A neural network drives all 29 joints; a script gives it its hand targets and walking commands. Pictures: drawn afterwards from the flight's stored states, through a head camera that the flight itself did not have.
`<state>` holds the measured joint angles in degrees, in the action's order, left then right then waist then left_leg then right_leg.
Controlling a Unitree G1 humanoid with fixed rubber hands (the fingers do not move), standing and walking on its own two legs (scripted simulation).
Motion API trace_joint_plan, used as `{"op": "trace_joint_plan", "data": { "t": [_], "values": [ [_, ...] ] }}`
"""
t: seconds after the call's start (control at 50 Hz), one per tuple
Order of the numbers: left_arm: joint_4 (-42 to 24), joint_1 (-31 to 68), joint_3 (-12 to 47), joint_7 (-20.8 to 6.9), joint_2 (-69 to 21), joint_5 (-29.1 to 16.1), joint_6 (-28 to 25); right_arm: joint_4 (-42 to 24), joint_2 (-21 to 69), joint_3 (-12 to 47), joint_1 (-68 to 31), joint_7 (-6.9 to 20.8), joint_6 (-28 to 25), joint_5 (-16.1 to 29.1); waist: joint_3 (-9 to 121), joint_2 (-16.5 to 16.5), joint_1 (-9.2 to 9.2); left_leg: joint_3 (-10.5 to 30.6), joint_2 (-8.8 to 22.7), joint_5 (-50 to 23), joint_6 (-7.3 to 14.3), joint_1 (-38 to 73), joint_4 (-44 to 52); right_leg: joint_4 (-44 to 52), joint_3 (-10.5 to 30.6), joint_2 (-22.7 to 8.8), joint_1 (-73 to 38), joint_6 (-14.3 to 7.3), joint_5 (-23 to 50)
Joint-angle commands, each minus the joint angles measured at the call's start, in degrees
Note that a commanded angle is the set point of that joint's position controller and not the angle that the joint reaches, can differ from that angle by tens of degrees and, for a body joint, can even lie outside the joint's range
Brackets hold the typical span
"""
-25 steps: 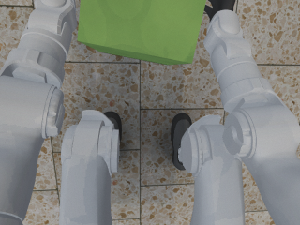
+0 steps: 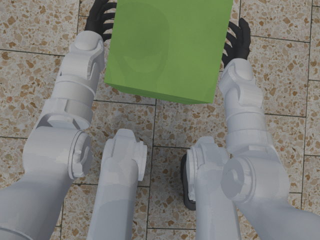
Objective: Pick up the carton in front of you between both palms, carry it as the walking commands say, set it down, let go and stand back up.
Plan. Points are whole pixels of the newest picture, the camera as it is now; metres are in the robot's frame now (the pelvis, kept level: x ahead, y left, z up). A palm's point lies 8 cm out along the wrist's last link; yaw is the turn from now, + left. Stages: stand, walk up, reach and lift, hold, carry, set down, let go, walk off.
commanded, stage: reach and lift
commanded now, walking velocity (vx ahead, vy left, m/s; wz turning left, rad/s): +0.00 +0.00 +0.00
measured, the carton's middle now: (163, 56) +0.52 +0.04 -0.16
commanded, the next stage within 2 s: none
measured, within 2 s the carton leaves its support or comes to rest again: neither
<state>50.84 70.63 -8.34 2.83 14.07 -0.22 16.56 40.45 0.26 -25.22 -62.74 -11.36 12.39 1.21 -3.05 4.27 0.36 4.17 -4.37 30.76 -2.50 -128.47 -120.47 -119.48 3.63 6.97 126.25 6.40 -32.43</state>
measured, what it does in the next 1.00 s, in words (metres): rises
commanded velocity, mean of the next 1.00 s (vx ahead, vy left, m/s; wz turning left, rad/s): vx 0.00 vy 0.00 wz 0.00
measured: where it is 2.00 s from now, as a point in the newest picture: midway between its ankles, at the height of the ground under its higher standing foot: (156, 188)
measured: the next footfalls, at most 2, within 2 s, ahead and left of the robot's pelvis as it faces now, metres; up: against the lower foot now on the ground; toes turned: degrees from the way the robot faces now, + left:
none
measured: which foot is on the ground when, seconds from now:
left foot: down 0.00-1.00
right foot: down 0.00-1.00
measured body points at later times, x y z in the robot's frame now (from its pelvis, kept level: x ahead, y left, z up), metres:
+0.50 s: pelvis +0.01 -0.01 +0.13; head +0.25 +0.03 +0.51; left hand +0.49 +0.18 +0.06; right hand +0.49 -0.12 +0.07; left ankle +0.12 +0.12 -0.36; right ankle +0.12 -0.14 -0.36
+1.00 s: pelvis +0.07 -0.01 +0.27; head +0.19 +0.02 +0.70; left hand +0.44 +0.17 +0.22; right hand +0.46 -0.13 +0.23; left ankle +0.11 +0.12 -0.36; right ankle +0.12 -0.14 -0.36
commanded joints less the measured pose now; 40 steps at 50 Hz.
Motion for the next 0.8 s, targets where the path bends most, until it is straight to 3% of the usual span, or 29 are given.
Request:
{"op": "trace_joint_plan", "data": {
  "t": [0.0, 0.08, 0.2, 0.36, 0.5, 0.78],
  "values": [
    [-7.3, 31.2, 16.4, -13.6, -63.9, -1.5, 0.3, -1.7, 55.3, 26.8, -41.4, 15.2, 3.3, -0.2, 63.0, -9.5, -0.04, -7.9, -3.2, -6.7, 1.3, 40.0, 18.4, 14.1, -11.2, 4.4, -25.6, -4.1, 5.4],
    [-3.3, 30.2, 10.8, -15.2, -65.4, 2.7, 1.0, 2.3, 57.0, 21.9, -40.3, 16.4, 4.6, -4.3, 59.7, -8.7, -0.45, -8.0, -3.7, -3.9, 1.7, 39.0, 22.5, 18.6, -10.4, 4.6, -26.9, -4.5, 3.9],
    [-2.6, 27.6, 7.1, -15.9, -65.8, 5.8, 1.2, 3.5, 59.9, 21.5, -37.6, 17.8, 5.3, -5.8, 63.5, -6.3, 0.96, -8.6, -4.3, -6.6, 2.1, 43.6, 27.3, 24.5, -9.7, 4.8, -31.9, -3.9, 5.6],
    [-8.8, 23.3, 12.8, -16.3, -70.0, 3.4, 2.0, 0.0, 64.3, 28.2, -30.9, 18.8, 6.3, -3.3, 71.1, -5.6, 1.46, -8.5, -4.5, -12.7, 1.7, 53.8, 32.6, 30.6, -8.8, 4.9, -41.4, -3.3, 10.5],
    [-12.9, 17.3, 18.6, -15.7, -73.2, 0.6, 2.4, -2.8, 66.5, 34.4, -24.1, 19.0, 6.5, -1.0, 70.0, -5.8, 1.33, -7.6, -4.8, -15.4, 1.1, 61.7, 37.5, 36.1, -7.5, 4.8, -48.6, -3.2, 12.7],
    [-12.6, 3.1, 19.1, -14.7, -76.3, 2.2, 0.9, -0.2, 67.6, 34.5, -8.3, 19.7, 5.2, -3.0, 56.3, -5.7, 0.45, -4.3, -4.5, -16.7, 1.4, 76.2, 52.3, 51.3, -4.1, 3.6, -63.3, -4.2, 14.4]
  ]
}}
